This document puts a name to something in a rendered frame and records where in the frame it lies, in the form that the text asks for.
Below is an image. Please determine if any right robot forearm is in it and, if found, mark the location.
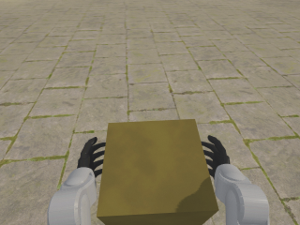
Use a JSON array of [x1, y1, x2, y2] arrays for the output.
[[214, 163, 270, 225]]

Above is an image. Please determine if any carton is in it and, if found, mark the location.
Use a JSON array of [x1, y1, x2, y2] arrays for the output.
[[97, 119, 219, 225]]

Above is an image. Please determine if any left robot hand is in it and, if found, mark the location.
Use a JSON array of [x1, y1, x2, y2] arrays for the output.
[[77, 137, 106, 178]]

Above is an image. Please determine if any left robot forearm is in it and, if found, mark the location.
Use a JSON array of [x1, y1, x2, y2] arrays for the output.
[[47, 167, 98, 225]]

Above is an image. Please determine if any right robot hand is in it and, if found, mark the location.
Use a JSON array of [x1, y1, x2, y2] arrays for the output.
[[201, 135, 231, 179]]

